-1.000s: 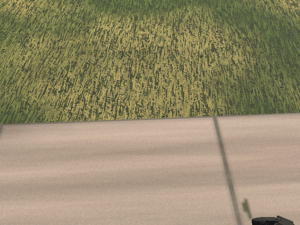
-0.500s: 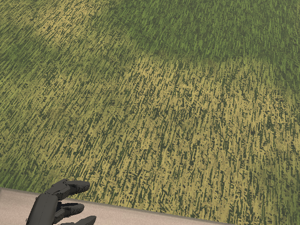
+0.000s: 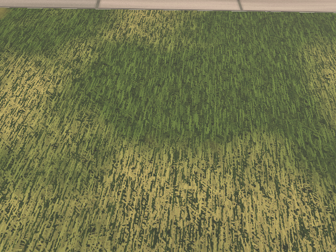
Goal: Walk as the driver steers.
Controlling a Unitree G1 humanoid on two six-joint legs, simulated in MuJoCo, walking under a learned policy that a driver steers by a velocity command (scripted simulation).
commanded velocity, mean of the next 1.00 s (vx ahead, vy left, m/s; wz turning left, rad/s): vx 1.00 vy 0.00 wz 0.14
